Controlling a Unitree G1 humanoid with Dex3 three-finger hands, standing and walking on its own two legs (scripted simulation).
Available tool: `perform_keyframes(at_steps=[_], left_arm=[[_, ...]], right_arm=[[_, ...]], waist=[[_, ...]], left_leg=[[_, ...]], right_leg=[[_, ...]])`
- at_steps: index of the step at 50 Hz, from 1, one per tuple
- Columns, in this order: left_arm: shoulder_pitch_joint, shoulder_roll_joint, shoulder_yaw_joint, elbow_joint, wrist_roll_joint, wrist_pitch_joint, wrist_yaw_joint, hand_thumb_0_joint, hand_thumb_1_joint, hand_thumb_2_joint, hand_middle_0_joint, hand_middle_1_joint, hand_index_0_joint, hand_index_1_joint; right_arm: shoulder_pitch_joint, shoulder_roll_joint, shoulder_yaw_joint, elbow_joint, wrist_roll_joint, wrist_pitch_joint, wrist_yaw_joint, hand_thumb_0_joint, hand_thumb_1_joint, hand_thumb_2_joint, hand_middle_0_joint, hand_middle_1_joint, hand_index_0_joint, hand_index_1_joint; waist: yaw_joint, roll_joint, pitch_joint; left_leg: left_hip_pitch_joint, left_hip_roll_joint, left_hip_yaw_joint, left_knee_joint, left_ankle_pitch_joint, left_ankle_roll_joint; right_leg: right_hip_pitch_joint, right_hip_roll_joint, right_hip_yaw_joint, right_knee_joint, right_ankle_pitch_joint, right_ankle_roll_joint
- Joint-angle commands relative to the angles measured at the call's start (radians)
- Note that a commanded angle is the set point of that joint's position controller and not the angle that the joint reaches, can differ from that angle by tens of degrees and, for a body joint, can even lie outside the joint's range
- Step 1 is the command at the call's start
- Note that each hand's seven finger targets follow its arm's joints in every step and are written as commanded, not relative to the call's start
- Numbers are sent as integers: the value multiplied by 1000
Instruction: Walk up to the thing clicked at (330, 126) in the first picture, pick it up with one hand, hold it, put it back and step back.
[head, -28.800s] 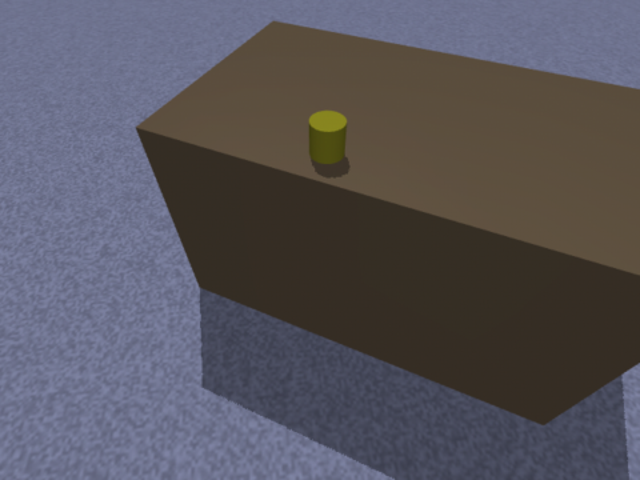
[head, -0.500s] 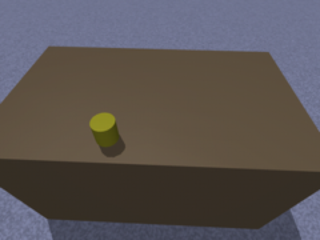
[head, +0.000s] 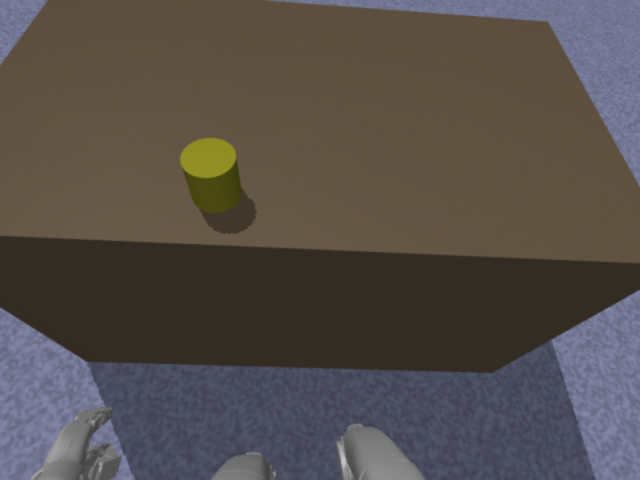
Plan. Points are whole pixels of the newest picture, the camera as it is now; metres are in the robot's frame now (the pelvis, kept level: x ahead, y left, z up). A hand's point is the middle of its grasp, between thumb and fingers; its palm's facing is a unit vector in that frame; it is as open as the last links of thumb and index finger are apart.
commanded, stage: step back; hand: left
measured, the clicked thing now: (212, 176) +0.53 +0.18 -0.02
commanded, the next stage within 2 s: none
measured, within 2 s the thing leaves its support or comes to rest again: neither
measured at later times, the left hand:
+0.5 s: hand out of the picture +0.01 +0.25 -0.13, palm faces -0.02 -0.91 -0.41, open 7.3 cm
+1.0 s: hand out of the picture -0.19 +0.23 -0.15, palm faces -0.07 -0.91 -0.40, open 7.3 cm
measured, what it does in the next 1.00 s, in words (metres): walks backwards: right foot, then left foot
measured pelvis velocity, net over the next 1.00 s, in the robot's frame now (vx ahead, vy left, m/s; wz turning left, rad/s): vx -0.27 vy -0.03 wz -0.06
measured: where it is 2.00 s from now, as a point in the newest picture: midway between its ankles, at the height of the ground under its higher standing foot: outside the picture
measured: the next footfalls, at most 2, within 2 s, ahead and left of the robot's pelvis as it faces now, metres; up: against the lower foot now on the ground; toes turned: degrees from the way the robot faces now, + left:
right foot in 0.22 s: -0.03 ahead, -0.13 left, +0.00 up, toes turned +0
left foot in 0.56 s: -0.11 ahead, +0.11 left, +0.00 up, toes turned -2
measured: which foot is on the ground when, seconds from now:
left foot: down 0.00-0.24, up 0.26-0.54, down 0.56-0.96, up 0.98-1.00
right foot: up 0.00-0.20, down 0.22-0.58, up 0.60-0.92, down 0.94-1.00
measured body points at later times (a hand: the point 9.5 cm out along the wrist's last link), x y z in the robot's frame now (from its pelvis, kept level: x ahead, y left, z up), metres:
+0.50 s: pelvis -0.11 -0.01 +0.00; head -0.05 -0.02 +0.45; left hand +0.01 +0.30 -0.10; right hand -0.02 -0.34 -0.12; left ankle -0.15 +0.11 -0.69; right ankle -0.07 -0.13 -0.72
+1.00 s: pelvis -0.27 -0.03 -0.01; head -0.23 -0.05 +0.44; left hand -0.19 +0.28 -0.12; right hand -0.15 -0.36 -0.12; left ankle -0.17 +0.10 -0.71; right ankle -0.29 -0.15 -0.73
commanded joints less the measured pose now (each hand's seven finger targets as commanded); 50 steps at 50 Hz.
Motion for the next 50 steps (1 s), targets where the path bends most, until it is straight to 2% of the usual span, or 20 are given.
perform_keyframes(at_steps=[1,5,10,11,12,13,16,24,27,28,29,30,33,39,44,46,47,48,49,50], left_arm=[[86,161,55,-78,-2,-18,4,0,900,900,-200,-300,-200,-300],[60,141,55,-122,-1,-30,-4,0,900,900,-200,-300,-200,-300],[211,142,69,-60,17,-45,-6,0,900,900,-200,-300,-200,-300],[207,207,88,-72,30,-52,-6,0,900,900,-200,-300,-200,-300],[155,301,104,-94,11,-45,-12,0,900,900,-200,-300,-200,-300],[112,317,106,-134,27,-55,-10,0,900,900,-200,-300,-200,-300],[16,203,78,-158,9,-52,0,0,900,900,-200,-300,-200,-300],[122,185,72,-190,13,-33,9,0,900,900,-200,-300,-200,-300],[94,180,57,-210,-3,-16,-3,0,900,900,-200,-300,-200,-300],[120,137,49,-220,-6,-14,-7,0,900,900,-200,-300,-200,-300],[46,156,58,-229,-12,-15,4,0,900,900,-200,-300,-200,-300],[14,175,72,-216,9,-12,15,0,900,900,-200,-300,-200,-300],[133,162,73,-157,-14,-14,8,0,900,900,-200,-300,-200,-300],[151,143,70,-160,3,-21,-6,0,900,900,-200,-300,-200,-300],[232,133,67,-110,7,-34,-16,0,900,900,-200,-300,-200,-300],[311,152,76,-71,19,-40,-15,0,900,900,-200,-300,-200,-300],[299,210,92,-80,35,-46,-16,0,900,900,-200,-300,-200,-300],[225,328,117,-109,25,-38,-20,0,900,900,-200,-300,-200,-300],[167,349,116,-150,33,-44,-17,0,900,900,-200,-300,-200,-300],[108,291,98,-169,22,-49,-11,0,900,900,-200,-300,-200,-300]], right_arm=[[-20,-261,-66,-120,7,-35,-37,0,-900,-900,200,300,200,300],[32,-277,-69,-130,8,-29,-37,0,-900,-900,200,300,200,300],[-35,-271,-58,-155,30,-8,-25,0,-900,-900,200,300,200,300],[-24,-235,-46,-165,36,-7,-22,0,-900,-900,200,300,200,300],[-72,-201,-43,-177,42,-5,-30,0,-900,-900,200,300,200,300],[-78,-224,-56,-167,33,2,-39,0,-900,-900,200,300,200,300],[27,-224,-45,-119,52,-3,-38,0,-900,-900,200,300,200,300],[37,-202,-38,-146,26,-24,-34,0,-900,-900,200,300,200,300],[99,-216,-59,-120,8,-38,-29,0,-900,-900,200,300,200,300],[84,-291,-78,-135,-10,-42,-27,0,-900,-900,200,300,200,300],[28,-400,-96,-154,4,-35,-14,0,-900,-900,200,300,200,300],[28,-392,-101,-159,-5,-38,-17,0,-900,-900,200,300,200,300],[-81,-277,-61,-175,3,-40,-31,0,-900,-900,200,300,200,300],[-9,-264,-68,-186,8,-34,-32,0,-900,-900,200,300,200,300],[-38,-300,-75,-211,8,-11,-23,0,-900,-900,200,300,200,300],[-60,-287,-66,-216,22,1,-19,0,-900,-900,200,300,200,300],[-56,-231,-52,-225,29,2,-16,0,-900,-900,200,300,200,300],[-109,-199,-50,-241,37,2,-31,0,-900,-900,200,300,200,300],[-106,-237,-65,-233,30,6,-39,0,-900,-900,200,300,200,300],[-69,-255,-64,-209,32,7,-38,0,-900,-900,200,300,200,300]], waist=[[16,169,-235],[-26,192,-247],[40,189,-287],[29,44,-270],[60,-207,-208],[62,-199,-165],[-16,-70,-155],[53,-164,-247],[8,-83,-275],[20,106,-282],[-21,324,-247],[-48,253,-211],[53,145,-168],[-5,203,-210],[19,263,-270],[57,229,-279],[49,62,-237],[89,-232,-176],[82,-213,-106],[40,-102,-99]], left_leg=[[259,270,-260,-158,647,213],[297,257,-224,-133,624,207],[74,214,-169,-46,378,107],[-100,128,-138,47,213,42],[-138,-76,-18,253,-166,-15],[-123,-69,-118,467,-334,-25],[-167,-113,-172,541,-197,-31],[-101,-25,-47,32,-174,-38],[128,11,-49,-274,183,-7],[217,198,-298,-289,318,53],[98,377,-481,-333,437,217],[17,420,-541,-335,426,276],[79,282,-261,-253,523,193],[237,271,-223,-203,503,224],[156,243,-198,-150,391,169],[19,203,-180,-107,255,93],[-155,95,-156,12,72,32],[-196,-97,-61,274,-252,-27],[-162,-63,-156,461,-301,-44],[-156,-75,-208,535,-232,-41]], right_leg=[[-41,-42,26,25,5,34],[42,-72,-53,-279,16,47],[359,-102,-120,-715,354,-5],[424,-233,91,-728,410,-52],[264,-439,321,-809,501,-230],[164,-524,417,-812,592,-307],[231,-348,111,-707,732,-192],[459,-356,94,-586,818,-188],[301,-291,40,-489,635,-97],[129,-186,-17,-385,372,-38],[71,-26,-107,-186,-72,0],[78,-26,21,-13,-136,5],[3,-15,43,132,-2,3],[23,-50,-26,-114,5,62],[243,-91,-141,-549,135,24],[378,-104,-141,-712,278,-10],[399,-235,91,-767,194,-47],[181,-470,349,-876,201,-214],[28,-557,446,-897,249,-287],[29,-492,307,-845,336,-253]])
